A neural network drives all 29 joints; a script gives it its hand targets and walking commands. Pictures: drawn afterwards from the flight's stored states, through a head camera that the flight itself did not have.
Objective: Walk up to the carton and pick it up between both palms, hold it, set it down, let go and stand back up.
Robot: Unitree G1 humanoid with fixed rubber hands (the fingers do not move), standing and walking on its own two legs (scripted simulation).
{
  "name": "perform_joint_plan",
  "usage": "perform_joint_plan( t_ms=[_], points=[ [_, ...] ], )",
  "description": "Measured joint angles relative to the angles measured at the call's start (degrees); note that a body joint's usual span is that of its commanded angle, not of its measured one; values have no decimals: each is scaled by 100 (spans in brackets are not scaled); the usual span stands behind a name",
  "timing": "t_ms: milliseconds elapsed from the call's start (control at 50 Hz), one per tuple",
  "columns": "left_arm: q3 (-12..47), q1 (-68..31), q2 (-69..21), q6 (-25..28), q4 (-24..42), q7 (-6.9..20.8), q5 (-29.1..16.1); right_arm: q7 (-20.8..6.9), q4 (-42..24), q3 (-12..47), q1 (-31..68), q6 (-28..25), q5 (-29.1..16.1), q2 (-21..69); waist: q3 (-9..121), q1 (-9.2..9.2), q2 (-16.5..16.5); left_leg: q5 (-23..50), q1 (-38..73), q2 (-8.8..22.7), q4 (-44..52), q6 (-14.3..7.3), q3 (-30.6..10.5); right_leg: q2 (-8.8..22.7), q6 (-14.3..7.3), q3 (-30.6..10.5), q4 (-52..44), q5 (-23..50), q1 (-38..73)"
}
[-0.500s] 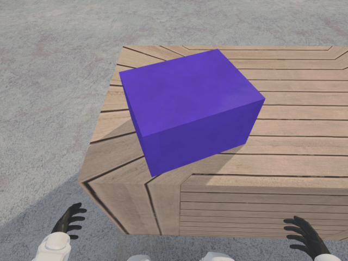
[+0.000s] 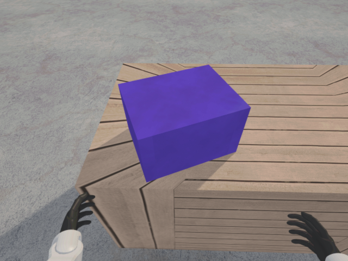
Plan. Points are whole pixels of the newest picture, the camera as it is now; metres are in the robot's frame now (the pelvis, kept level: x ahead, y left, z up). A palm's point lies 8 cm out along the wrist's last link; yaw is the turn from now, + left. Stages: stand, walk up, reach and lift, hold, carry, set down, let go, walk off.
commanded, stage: reach and lift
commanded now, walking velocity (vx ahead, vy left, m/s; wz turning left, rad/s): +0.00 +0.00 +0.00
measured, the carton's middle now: (179, 119) +0.52 +0.01 +0.00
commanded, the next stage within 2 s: none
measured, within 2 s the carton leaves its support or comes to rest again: neither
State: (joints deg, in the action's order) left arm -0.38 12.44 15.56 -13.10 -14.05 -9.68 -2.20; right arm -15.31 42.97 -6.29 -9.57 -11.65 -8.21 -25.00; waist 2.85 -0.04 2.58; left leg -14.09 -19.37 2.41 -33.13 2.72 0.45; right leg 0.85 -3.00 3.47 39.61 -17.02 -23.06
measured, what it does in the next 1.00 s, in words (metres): stands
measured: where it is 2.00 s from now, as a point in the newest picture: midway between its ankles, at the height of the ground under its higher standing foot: outside the picture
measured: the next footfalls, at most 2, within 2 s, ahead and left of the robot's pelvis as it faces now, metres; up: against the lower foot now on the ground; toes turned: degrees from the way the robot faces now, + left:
none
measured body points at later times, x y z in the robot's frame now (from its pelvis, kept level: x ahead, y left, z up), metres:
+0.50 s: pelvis +0.02 +0.00 +0.00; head +0.01 +0.00 +0.45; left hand +0.24 +0.22 +0.02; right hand +0.21 -0.34 -0.01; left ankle +0.04 +0.17 -0.72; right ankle +0.05 -0.07 -0.72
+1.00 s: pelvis +0.03 +0.00 +0.00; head +0.02 -0.01 +0.45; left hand +0.25 +0.21 +0.03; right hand +0.27 -0.33 +0.03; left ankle +0.04 +0.17 -0.72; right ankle +0.05 -0.07 -0.72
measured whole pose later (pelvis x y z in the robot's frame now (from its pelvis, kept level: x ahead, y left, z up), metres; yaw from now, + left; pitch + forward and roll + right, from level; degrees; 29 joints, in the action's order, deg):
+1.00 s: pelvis +0.03 +0.00 +0.00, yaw +0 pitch +2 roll +3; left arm -0.4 16.3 5.5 -8.2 0.4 -16.4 -3.4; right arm -26.0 42.2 0.4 0.1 -15.6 -27.4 -37.4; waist 5.2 0.0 2.0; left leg -15.9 -19.3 2.4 -32.7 3.3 0.2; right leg 0.7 -3.6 3.5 39.5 -19.1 -23.1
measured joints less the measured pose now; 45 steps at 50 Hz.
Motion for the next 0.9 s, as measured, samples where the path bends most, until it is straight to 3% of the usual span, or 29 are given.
perform_joint_plan(
  t_ms=[380, 620, 900],
  points=[
    [0, 163, -618, 378, 797, -462, -114, -674, -76, 144, 16, -333, -1093, -805, 170, 0, 1, -94, 1, 0, 6, 11, -3, -4, -31, 0, 0, -108, 1],
    [1, 382, -920, 694, 1360, -599, -114, -1004, -76, 466, 131, -786, -1665, -1032, 176, 0, -1, -152, 2, 0, 13, 42, -10, -7, -48, 0, 0, -171, 0],
    [1, 382, -1003, 623, 1395, -676, -116, -1098, -72, 665, 746, -548, -1908, -1238, 224, 0, -36, -178, 5, 1, 24, 52, -18, -13, -56, 0, -3, -200, 0]
  ],
)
